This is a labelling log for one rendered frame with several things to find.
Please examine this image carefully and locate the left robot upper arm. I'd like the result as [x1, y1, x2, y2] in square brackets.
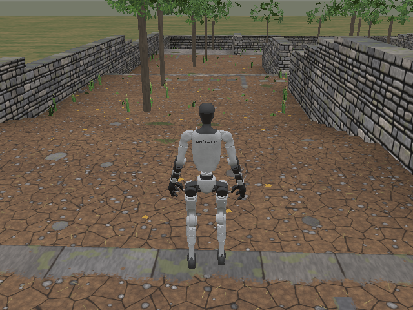
[176, 130, 193, 165]

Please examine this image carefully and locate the robot right shin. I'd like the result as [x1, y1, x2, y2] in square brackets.
[217, 214, 226, 257]

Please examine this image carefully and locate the left robot forearm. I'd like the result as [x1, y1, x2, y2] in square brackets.
[170, 156, 183, 183]

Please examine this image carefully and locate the left robot hand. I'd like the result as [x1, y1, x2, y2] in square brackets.
[168, 181, 183, 197]

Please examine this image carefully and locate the right robot forearm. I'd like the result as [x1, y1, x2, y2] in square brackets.
[231, 156, 244, 185]

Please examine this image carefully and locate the right robot foot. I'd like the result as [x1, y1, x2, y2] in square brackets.
[217, 250, 226, 265]

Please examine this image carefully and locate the right robot hand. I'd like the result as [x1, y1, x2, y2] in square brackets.
[231, 184, 246, 201]

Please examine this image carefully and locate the right robot upper arm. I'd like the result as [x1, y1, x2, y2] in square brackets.
[220, 130, 237, 166]

